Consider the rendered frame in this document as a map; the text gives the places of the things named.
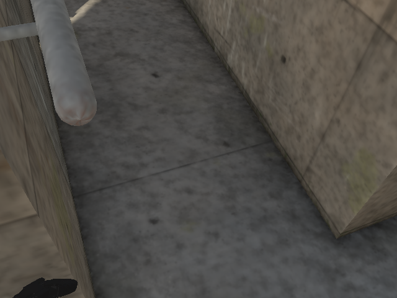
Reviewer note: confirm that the left robot hand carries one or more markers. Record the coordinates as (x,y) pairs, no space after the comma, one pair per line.
(53,288)

